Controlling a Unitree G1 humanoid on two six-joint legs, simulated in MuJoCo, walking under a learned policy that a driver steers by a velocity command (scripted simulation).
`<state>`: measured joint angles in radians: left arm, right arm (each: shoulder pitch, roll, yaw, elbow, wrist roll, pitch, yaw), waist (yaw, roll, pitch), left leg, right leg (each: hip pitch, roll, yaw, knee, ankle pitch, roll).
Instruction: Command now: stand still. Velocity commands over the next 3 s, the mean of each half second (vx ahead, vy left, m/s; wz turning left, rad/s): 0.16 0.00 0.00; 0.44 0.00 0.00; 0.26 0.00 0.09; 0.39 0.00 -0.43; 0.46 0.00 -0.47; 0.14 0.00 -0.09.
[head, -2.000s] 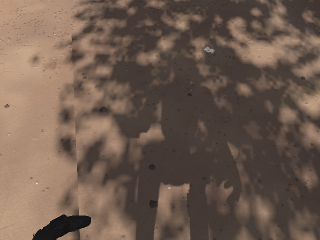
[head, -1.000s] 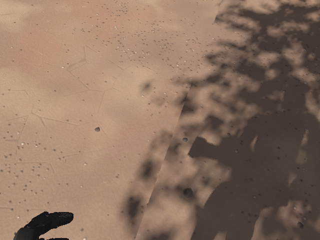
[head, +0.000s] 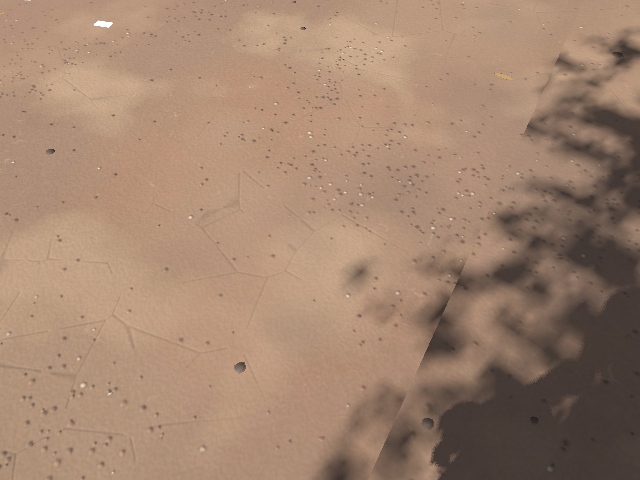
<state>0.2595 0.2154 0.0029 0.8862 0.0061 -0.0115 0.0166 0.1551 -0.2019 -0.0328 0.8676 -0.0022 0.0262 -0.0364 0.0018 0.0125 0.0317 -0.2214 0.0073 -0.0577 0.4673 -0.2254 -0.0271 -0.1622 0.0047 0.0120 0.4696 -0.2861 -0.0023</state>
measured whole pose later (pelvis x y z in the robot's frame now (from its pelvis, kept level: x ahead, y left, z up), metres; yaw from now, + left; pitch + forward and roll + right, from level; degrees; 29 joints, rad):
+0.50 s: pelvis +0.06 +0.00 +0.00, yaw +0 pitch +0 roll +0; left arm 0.29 0.27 0.03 0.97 -0.04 -0.06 0.02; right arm 0.37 -0.20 -0.06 1.09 0.01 -0.10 0.01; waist -0.03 -0.04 -0.01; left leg -0.15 -0.03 0.04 0.48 -0.33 0.06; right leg -0.32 0.04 0.05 0.97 -0.43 -0.08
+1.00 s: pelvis +0.30 -0.10 -0.02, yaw -1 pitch +0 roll +0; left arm 0.09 0.26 0.04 0.90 -0.01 -0.09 -0.05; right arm 0.35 -0.26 -0.04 1.03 0.04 -0.08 -0.01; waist -0.02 0.02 0.07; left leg -0.22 0.05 -0.07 1.13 -0.43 0.03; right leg -0.45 0.02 -0.06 0.58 -0.13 -0.06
